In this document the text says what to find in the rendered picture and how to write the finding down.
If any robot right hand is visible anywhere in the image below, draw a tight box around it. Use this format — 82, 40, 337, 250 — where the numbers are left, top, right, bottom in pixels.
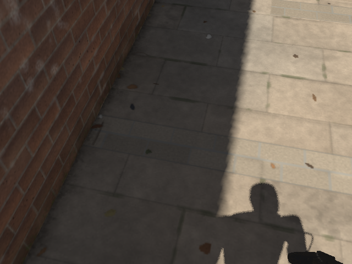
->
288, 251, 343, 264

